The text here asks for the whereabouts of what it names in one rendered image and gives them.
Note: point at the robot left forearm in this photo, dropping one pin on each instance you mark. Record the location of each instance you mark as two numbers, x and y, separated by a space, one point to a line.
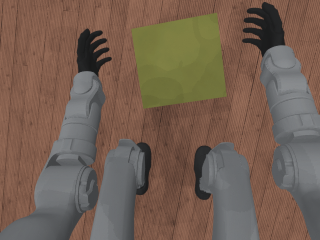
76 143

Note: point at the robot right forearm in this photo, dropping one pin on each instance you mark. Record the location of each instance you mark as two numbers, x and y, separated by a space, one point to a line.
291 104

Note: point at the robot left foot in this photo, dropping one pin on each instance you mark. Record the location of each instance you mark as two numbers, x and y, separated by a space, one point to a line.
148 158

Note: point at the robot right upper arm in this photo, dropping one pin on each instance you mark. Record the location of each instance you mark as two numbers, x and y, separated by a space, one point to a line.
296 168

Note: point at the robot foot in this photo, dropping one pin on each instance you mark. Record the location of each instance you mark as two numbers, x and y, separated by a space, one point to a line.
148 158
200 156

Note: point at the robot left upper arm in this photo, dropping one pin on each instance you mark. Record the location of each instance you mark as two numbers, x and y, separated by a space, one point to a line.
63 194

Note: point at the left robot hand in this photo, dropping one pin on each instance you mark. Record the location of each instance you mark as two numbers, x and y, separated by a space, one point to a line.
86 57

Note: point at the right robot hand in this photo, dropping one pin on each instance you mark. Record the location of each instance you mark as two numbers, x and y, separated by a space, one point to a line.
271 34

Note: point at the carton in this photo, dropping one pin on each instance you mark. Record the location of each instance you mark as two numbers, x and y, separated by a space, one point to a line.
179 61

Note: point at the robot right foot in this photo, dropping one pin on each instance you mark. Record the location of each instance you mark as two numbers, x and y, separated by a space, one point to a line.
200 156

